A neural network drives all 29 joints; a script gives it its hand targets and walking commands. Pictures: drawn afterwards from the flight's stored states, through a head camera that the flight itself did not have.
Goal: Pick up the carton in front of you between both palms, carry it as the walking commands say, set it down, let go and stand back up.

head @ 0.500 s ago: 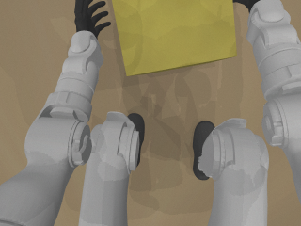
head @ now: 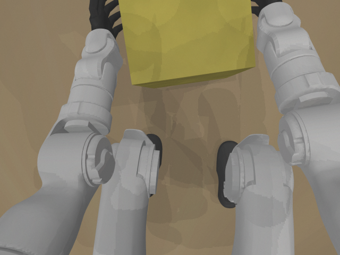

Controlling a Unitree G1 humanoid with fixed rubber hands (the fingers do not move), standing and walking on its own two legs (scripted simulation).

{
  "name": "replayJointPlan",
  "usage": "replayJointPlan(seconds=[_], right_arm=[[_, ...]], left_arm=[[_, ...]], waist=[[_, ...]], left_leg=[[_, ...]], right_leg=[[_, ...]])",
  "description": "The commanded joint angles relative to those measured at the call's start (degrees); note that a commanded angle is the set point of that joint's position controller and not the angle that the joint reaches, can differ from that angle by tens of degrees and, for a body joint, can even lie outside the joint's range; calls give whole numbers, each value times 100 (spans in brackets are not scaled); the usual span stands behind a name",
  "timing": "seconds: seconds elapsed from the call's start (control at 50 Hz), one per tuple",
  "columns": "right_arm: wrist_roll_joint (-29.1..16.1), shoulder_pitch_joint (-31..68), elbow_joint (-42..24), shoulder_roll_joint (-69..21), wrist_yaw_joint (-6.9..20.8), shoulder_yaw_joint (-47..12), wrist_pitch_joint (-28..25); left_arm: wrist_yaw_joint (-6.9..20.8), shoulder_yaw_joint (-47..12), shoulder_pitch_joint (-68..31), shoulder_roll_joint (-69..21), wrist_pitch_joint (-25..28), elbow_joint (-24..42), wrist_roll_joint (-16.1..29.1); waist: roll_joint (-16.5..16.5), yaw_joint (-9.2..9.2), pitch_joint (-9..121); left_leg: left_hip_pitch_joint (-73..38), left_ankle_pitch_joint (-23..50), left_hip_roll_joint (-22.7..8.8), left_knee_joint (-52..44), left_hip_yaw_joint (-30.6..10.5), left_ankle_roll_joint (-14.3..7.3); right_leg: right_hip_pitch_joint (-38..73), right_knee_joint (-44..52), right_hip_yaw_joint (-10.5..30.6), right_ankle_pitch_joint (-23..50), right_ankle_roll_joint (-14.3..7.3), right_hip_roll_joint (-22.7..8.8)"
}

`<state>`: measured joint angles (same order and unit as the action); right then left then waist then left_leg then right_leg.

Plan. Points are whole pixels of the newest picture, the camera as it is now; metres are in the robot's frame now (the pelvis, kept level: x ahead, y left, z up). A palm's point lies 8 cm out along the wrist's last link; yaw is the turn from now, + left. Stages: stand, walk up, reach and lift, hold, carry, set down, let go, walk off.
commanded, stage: reach and lift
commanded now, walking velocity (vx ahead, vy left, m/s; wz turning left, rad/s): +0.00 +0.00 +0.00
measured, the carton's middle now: (184, 35) +0.52 +0.00 -0.23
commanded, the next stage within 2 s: none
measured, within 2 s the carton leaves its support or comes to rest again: neither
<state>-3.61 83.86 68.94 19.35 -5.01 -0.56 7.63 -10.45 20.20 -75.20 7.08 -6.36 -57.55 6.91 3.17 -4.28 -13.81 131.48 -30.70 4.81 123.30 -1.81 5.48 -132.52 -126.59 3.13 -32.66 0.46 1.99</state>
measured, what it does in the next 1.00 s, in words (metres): rises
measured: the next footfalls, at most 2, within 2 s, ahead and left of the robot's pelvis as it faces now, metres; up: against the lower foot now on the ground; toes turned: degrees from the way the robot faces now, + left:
none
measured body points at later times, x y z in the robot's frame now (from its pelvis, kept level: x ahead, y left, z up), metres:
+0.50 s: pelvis +0.00 +0.01 +0.10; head +0.25 -0.03 +0.47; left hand +0.49 +0.14 +0.03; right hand +0.51 -0.16 +0.03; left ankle +0.13 +0.14 -0.33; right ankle +0.10 -0.12 -0.33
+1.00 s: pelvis +0.04 +0.01 +0.23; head +0.21 -0.02 +0.64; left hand +0.47 +0.14 +0.18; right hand +0.46 -0.17 +0.17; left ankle +0.13 +0.14 -0.33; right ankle +0.10 -0.12 -0.33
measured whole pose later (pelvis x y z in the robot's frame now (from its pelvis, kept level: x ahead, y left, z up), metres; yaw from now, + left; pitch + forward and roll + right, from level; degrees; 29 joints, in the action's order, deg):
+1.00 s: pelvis +0.04 +0.01 +0.23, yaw -4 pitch +35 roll +1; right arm 9.9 42.3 40.8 -0.7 -2.8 18.3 18.8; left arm -5.7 24.9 -38.5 -6.5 -17.7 -34.0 -8.2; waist 0.3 -2.2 14.2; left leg 88.5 -28.4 5.9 82.3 -6.1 3.3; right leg -88.8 -82.9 5.8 -28.5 2.1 5.8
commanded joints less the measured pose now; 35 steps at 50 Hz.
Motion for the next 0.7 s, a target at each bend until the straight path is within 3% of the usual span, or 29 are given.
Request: replayJointPlan(seconds=[0.0, 0.08, 0.14, 0.24, 0.3, 0.38, 0.46, 0.68], right_arm=[[-475, 2852, -2184, -5850, 1370, -1193, -197], [-550, 2603, -3127, -6556, 1239, -1578, 104], [-446, 2233, -3344, -6974, 1219, -1616, 426], [163, 1591, -2360, -7282, 1409, -923, 850], [516, 1472, -1937, -7320, 1514, -396, 919], [808, 1419, -1740, -7326, 1571, 49, 898], [921, 1263, -1826, -7415, 1606, 132, 905], [450, 591, -2878, -8019, 1679, -879, 1013]], left_arm=[[1519, -2093, -3140, -5629, -79, 1470, 363], [1513, -2723, -3218, -5948, -346, 2377, 434], [1518, -2919, -3222, -5997, -570, 2965, 240], [1669, -2289, -2718, -6143, -1010, 2217, -488], [1777, -1899, -2563, -6276, -1139, 1842, -838], [1897, -1696, -2457, -6449, -1177, 1653, -1054], [1980, -1758, -2234, -6635, -1208, 1587, -1107], [2016, -2743, -1248, -7155, -1294, 2024, -720]], waist=[[-1048, 166, 7948], [-1155, 145, 9425], [-1121, 54, 9471], [-1058, -114, 7560], [-957, -98, 7146], [-788, 30, 7246], [-661, 137, 7534], [-653, 150, 8296]], left_leg=[[-3349, 2538, 439, -608, 942, -135], [-3682, 2519, 477, -832, 1024, -108], [-3827, 2027, 518, -1140, 1052, -175], [-3269, 635, 498, -1844, 968, -313], [-3297, 434, 495, -2211, 906, -344], [-3548, 469, 511, -2603, 860, -328], [-3926, 571, 536, -2964, 829, -302], [-5366, 1342, 573, -3757, 665, -277]], right_leg=[[4411, 1113, -518, 2760, -95, 454], [5469, 1254, -626, 3038, -11, 557], [5362, 1585, -681, 2459, 42, 659], [4125, 2384, -676, 744, 44, 698], [3923, 2736, -671, 401, -2, 719], [4118, 3103, -656, 487, -45, 738], [4513, 3442, -669, 655, -48, 749], [5824, 4156, -656, 1409, 60, 791]])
